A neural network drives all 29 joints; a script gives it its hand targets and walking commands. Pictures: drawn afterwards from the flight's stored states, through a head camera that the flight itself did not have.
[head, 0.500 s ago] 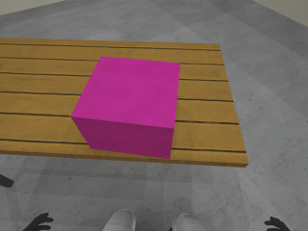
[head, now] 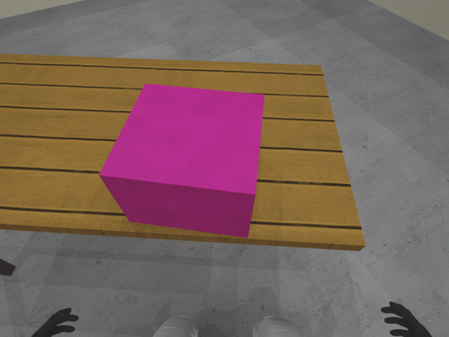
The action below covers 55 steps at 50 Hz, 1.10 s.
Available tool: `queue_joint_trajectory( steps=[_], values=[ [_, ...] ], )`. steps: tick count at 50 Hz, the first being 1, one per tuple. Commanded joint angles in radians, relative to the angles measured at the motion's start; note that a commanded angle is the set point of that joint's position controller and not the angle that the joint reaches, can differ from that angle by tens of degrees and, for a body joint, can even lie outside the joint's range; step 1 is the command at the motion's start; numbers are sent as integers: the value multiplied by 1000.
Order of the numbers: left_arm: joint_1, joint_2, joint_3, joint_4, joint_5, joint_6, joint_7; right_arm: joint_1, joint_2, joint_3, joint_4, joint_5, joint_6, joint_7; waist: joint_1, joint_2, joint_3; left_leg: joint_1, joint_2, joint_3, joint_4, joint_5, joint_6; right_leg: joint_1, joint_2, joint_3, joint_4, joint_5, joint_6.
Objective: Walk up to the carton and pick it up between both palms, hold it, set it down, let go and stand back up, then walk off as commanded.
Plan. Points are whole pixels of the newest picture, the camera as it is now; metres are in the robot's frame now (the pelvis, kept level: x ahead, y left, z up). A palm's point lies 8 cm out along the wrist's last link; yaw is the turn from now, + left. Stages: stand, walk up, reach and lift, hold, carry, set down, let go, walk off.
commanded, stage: walk up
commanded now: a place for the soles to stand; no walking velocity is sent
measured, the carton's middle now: (195, 159) +0.44 +0.09 +0.00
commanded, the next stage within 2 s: reach and lift in 0.72 s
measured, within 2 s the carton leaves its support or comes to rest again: neither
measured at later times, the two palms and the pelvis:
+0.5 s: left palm out of the picture +0.09 +0.34 -0.07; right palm out of the picture +0.12 -0.31 -0.07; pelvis -0.01 +0.01 +0.00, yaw +0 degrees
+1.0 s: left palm (67, 303) +0.16 +0.29 -0.05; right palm (415, 332) +0.14 -0.31 -0.07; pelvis -0.02 +0.01 +0.00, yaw +0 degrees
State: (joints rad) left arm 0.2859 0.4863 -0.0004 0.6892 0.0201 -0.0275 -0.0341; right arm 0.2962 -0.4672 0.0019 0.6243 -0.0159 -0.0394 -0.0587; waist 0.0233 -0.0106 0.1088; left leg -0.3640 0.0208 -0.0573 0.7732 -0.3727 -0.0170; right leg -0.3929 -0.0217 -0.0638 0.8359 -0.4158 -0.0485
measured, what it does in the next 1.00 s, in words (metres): stands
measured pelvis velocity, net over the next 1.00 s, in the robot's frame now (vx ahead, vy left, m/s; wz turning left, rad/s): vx -0.02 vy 0.01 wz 0.00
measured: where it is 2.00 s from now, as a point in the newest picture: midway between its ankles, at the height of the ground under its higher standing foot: outside the picture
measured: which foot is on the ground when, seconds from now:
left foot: down 0.00-1.00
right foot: down 0.00-1.00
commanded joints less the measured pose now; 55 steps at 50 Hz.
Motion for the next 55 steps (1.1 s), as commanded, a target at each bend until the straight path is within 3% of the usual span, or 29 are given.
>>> queue_joint_trajectory(
  steps=[1, 2, 3, 5, 6, 8, 10, 11, 13, 14, 16, 17, 19, 20, 21, 23, 25, 27, 29, 31, 33, 35, 36, 37, 39, 40, 48, 51, 55],
  values=[
    [-56, 169, 86, -46, -20, 0, 21, 50, -257, -102, 37, 5, -44, 3, -21, 126, -156, 106, 174, -266, -151, 336, 186, -37, -55, 93, -11, 233, -2],
    [-73, 164, 89, -37, -18, 6, 22, 56, -271, -103, 45, 9, -42, 4, -25, 130, -152, 78, 212, -319, -162, 377, 232, -1, -37, 81, -2, 148, 12],
    [-34, 159, 96, -30, -20, 8, 25, 9, -260, -98, 37, 13, -37, 7, 2, 113, -155, 53, 207, -296, -147, 336, 225, 31, -29, 86, -55, 123, 5],
    [-1, 194, 101, -6, -9, -11, 28, -55, -212, -89, 31, 18, -27, 9, 26, 17, -175, -44, 89, -132, -7, 309, 129, 155, -122, 202, -219, 255, -20],
    [-17, 218, 101, -8, -5, -19, 26, -21, -184, -77, 36, 19, -21, 8, 0, -77, -168, -81, 19, -2, 73, 241, 83, 189, -175, 289, -292, 308, -73],
    [-38, 226, 102, -16, -10, -17, 24, -6, -185, -80, 43, 17, -14, 6, -11, -44, -134, -72, -14, 78, 93, -24, 71, 129, -271, 340, -296, 323, -153],
    [-77, 217, 103, -27, -1, -9, 22, 37, -194, -86, 53, 15, -21, 8, -34, -44, -142, 3, 0, 73, -4, 55, 86, 96, -224, 265, -237, 351, -130],
    [-91, 210, 93, -37, -7, -3, 19, 55, -197, -88, 60, 10, -27, 9, -46, -61, -152, 79, 8, 64, -49, 141, 92, 44, -186, 187, -200, 324, -101],
    [-104, 184, 93, -48, -3, 2, 15, 78, -222, -97, 58, 12, -36, 9, -48, 10, -158, 109, 98, -128, -103, 199, 141, -41, -96, 120, -106, 212, -40],
    [-92, 161, 89, -44, -14, 6, 17, 44, -244, -98, 54, 5, -37, 10, -26, 106, -148, 72, 153, -240, -162, 173, 190, -59, -65, 94, -48, 111, -16],
    [-59, 159, 89, -28, -9, 7, 17, -17, -267, -90, 40, 5, -32, 11, 11, 121, -124, -23, 195, -322, -210, 109, 218, 20, -28, 87, -70, -22, -5],
    [-47, 161, 89, -22, -8, 2, 16, -50, -246, -83, 33, 1, -31, 11, 21, 92, -118, -76, 176, -296, -181, 104, 193, 67, -41, 101, -122, 2, -15],
    [-15, 223, 107, -14, 4, -11, 15, -77, -219, -74, 31, 6, -20, 11, 34, -12, -119, -178, 31, -80, -14, 48, 103, 157, -143, 282, -319, -49, -79],
    [-18, 227, 106, 0, -1, -11, 18, -50, -186, -73, 46, 11, -15, 9, 10, -104, -100, -162, -34, 47, 109, -21, 77, 142, -225, 363, -391, -16, -125],
    [-49, 241, 110, -20, 0, -14, 16, -21, -196, -78, 50, 11, -17, 8, 2, -82, -105, -121, -26, 78, 103, -156, 68, 105, -294, 417, -393, 26, -173],
    [-108, 241, 102, -32, 3, -6, 15, 39, -206, -81, 71, 8, -28, 13, -37, -82, -87, -24, -11, 84, -4, -76, 85, 52, -240, 293, -301, 167, -151],
    [-115, 188, 91, -40, -7, 2, 11, 86, -208, -89, 80, 0, -42, 14, -55, -25, -123, 117, 36, -21, -112, 113, 97, -62, -149, 170, -183, 174, -72],
    [-107, 150, 89, -52, -18, 13, 10, 81, -288, -107, 65, -9, -49, 13, -36, 190, -130, 84, 211, -375, -253, 137, 221, -109, -18, 62, 18, 15, 5],
    [-61, 154, 91, -32, -9, 16, 12, 0, -305, -101, 43, -9, -39, 9, 3, 139, -100, -9, 248, -428, -253, 132, 265, -27, -8, 70, -14, -83, 1],
    [-11, 172, 98, -8, -1, 0, 12, -61, -256, -81, 28, 1, -31, 13, 37, 96, -119, -122, 145, -244, -150, 153, 173, 130, -43, 127, -163, 56, -30],
    [-15, 232, 113, -10, 5, -15, 13, -31, -178, -69, 31, 12, -24, 11, 15, -87, -127, -158, -24, 18, 99, 50, 75, 166, -222, 373, -368, 48, -135],
    [-61, 242, 106, -18, 0, -13, 12, 10, -196, -76, 44, 10, -26, 8, -14, -60, -131, -73, -15, 79, 70, -121, 71, 113, -280, 379, -328, 183, -183],
    [-99, 243, 107, -29, 2, -9, 11, 50, -196, -80, 60, 6, -30, 11, -32, -87, -134, -24, -19, 92, 33, -82, 86, 88, -254, 315, -299, 196, -165],
    [-449, 139, 75, -196, 23, 227, 53, -301, -38, -236, 411, -144, -251, 63, -80, 113, -39, -151, 21, 79, -128, -61, -33, -60, 26, -27, -91, 41, 3],
    [-378, 71, 106, -274, 45, 337, 68, -264, -122, -249, 428, -146, -312, 95, -92, 67, -49, -124, 70, 91, -107, -39, 15, 26, 19, -35, -68, 125, -18],
    [-357, 68, 122, -312, 47, 349, 63, -262, -124, -244, 407, -141, -329, 90, -64, 37, -94, -76, 48, 110, -75, 31, 10, 45, 3, -8, -96, 147, -17],
    [-184, 70, 199, -389, 64, 369, 28, -140, -48, -181, 302, -33, -358, 46, -14, -90, -248, 150, -27, 120, -151, 331, 23, 275, 4, 43, -247, 580, 35],
    [-193, 90, 241, -404, 57, 336, 20, -146, -17, -154, 199, -26, -365, 31, 24, -128, -254, 108, -46, 138, -180, 284, 33, 325, -5, 85, -283, 555, 56],
    [-209, 59, 220, -430, 24, 310, 18, -132, 62, -142, 105, -6, -362, 22, 15, -111, -244, 173, -71, 152, -242, 209, 29, 284, -36, 125, -412, 328, 35]
  ],
)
